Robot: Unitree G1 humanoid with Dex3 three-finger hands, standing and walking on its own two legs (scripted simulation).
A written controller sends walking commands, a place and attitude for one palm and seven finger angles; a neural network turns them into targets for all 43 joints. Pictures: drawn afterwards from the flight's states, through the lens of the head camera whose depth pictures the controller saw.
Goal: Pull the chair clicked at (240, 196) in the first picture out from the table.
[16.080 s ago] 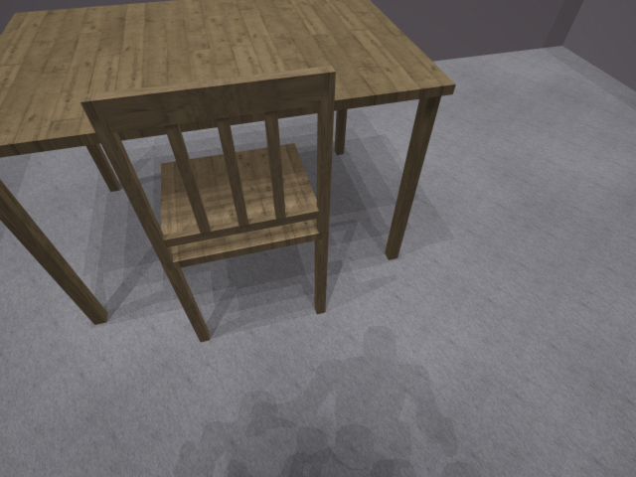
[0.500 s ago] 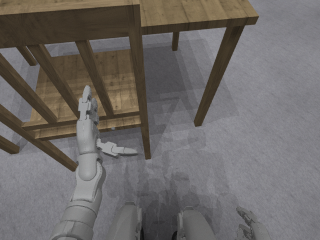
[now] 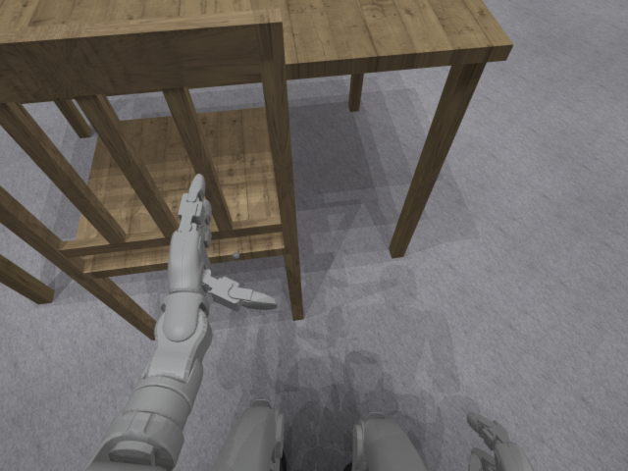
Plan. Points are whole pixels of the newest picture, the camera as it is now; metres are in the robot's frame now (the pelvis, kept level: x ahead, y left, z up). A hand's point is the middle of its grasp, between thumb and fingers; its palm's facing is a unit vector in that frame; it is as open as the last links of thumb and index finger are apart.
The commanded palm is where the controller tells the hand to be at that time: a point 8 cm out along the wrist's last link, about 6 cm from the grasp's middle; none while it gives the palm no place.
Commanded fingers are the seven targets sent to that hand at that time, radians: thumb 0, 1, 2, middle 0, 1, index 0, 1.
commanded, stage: push the fingers through the gap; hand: left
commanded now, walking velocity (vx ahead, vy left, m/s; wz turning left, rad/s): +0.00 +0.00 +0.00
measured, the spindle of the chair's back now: (139, 177) +0.50 +0.28 +0.03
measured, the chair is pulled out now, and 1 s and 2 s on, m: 0.00 -0.01 -0.01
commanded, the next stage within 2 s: hook a spindle and tug to test in 1.54 s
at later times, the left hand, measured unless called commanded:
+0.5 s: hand (228, 222) +0.43 +0.14 +0.03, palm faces +0.17 -0.99 +0.01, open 17.0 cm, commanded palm +0.40 +0.18 +0.02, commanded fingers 0.00 -0.50 0.30 -0.06 -0.08 -0.06 -0.08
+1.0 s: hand (227, 192) +0.48 +0.15 +0.02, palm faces +0.18 -0.98 -0.06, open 17.0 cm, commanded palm +0.45 +0.19 +0.02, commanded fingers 0.00 -0.50 0.30 -0.06 -0.08 -0.06 -0.08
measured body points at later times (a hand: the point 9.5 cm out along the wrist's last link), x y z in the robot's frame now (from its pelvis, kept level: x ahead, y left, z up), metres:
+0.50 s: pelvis -0.01 +0.01 -0.01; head +0.11 +0.01 +0.43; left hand +0.41 +0.19 +0.03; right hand +0.10 -0.25 -0.13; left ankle +0.05 +0.12 -0.62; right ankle +0.02 -0.09 -0.62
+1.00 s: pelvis -0.01 +0.01 -0.01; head +0.13 +0.02 +0.42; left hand +0.47 +0.20 +0.03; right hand +0.05 -0.25 -0.14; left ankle +0.05 +0.12 -0.62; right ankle +0.02 -0.09 -0.62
